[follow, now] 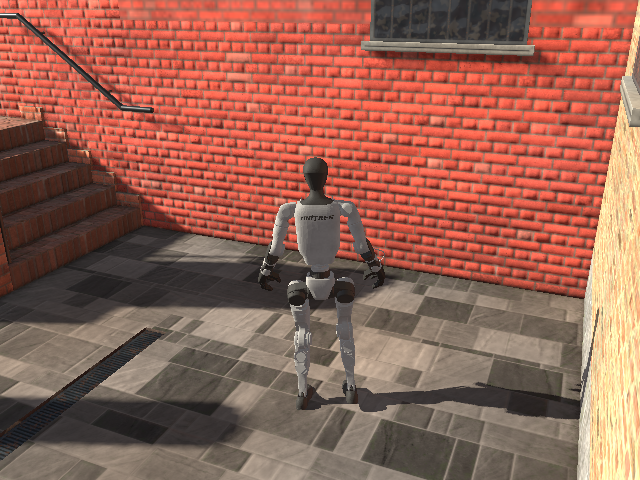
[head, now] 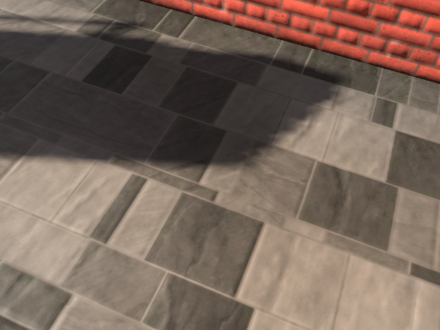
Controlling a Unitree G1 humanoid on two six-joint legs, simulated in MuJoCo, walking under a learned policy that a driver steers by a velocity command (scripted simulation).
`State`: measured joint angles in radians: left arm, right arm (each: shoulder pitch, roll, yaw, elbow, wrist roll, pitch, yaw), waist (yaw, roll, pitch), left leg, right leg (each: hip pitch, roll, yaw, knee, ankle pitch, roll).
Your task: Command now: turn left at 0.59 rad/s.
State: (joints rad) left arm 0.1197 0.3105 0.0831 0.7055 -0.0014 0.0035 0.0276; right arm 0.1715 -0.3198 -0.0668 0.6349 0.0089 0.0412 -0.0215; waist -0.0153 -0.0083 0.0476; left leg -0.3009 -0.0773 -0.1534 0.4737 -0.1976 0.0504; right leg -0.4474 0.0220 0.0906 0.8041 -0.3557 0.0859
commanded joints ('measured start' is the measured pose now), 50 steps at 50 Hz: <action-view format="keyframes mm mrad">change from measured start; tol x16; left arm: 1 -27 89 22 -77 -7 -25 -9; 50 0 93 22 -80 -22 -41 -31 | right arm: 1 -25 -185 -55 -72 2 -6 2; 30 143 -247 -83 -121 -36 -19 26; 50 -29 -171 -45 -101 16 -6 4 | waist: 1 -11 174 -119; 6 44 154 -142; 8 -30 -237 -122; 26 2 -162 -114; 29 7 343 -135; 33 0 131 -101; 50 22 168 -109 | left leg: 1 123 243 -320 -107 181 177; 6 78 168 -359 -14 168 95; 9 -267 -17 -21 549 -452 -78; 13 -304 32 21 756 -242 -144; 25 -50 93 211 166 -138 -101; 27 137 60 211 -52 57 -38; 29 367 453 -367 -89 634 229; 32 237 352 -221 -130 358 214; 46 136 242 -320 -98 196 180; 50 49 180 -391 -119 -240 152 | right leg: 1 19 19 5 -95 -18 -9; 6 255 -5 -2 -453 204 -61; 9 331 -443 409 -511 510 -371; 14 310 -252 76 -490 445 -285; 24 378 -329 -40 -438 545 -298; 27 276 -288 -125 -281 417 -189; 29 -202 -52 -216 194 -323 -8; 31 -216 -61 -29 401 -272 -26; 36 -131 -40 -31 335 -5 -8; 50 177 27 -23 -293 41 -55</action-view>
